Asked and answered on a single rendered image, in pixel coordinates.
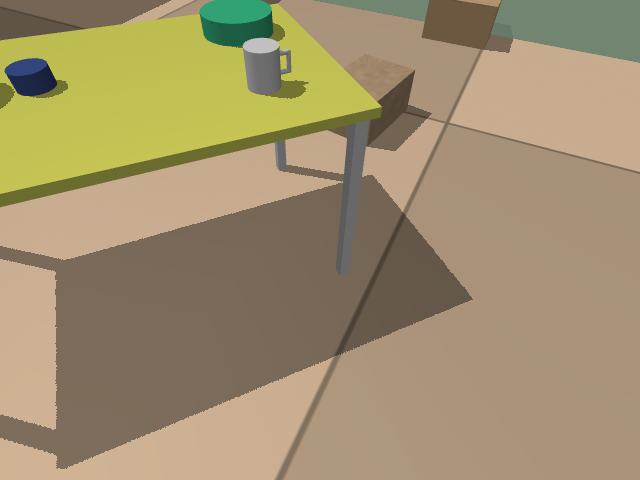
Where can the table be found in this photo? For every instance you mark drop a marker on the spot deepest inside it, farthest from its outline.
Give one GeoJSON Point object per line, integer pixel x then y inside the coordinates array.
{"type": "Point", "coordinates": [140, 97]}

